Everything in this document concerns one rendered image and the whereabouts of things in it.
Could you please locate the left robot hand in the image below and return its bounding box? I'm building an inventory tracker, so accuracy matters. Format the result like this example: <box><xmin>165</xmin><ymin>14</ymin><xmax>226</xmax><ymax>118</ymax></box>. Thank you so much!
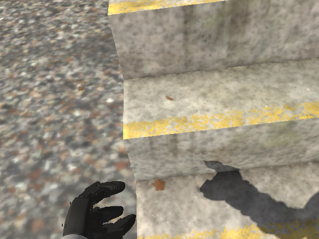
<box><xmin>62</xmin><ymin>181</ymin><xmax>137</xmax><ymax>239</ymax></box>

